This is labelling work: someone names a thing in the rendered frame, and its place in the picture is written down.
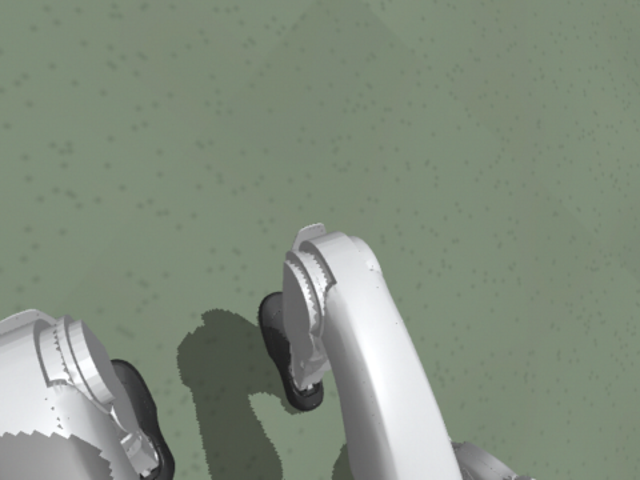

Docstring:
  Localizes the right robot hand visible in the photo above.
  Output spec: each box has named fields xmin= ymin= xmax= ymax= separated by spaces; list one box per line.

xmin=449 ymin=437 xmax=519 ymax=480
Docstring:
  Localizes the right robot foot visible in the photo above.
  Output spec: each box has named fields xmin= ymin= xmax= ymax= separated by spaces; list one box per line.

xmin=259 ymin=292 xmax=324 ymax=412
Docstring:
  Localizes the left robot foot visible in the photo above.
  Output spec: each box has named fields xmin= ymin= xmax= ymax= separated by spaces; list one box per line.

xmin=111 ymin=359 xmax=175 ymax=480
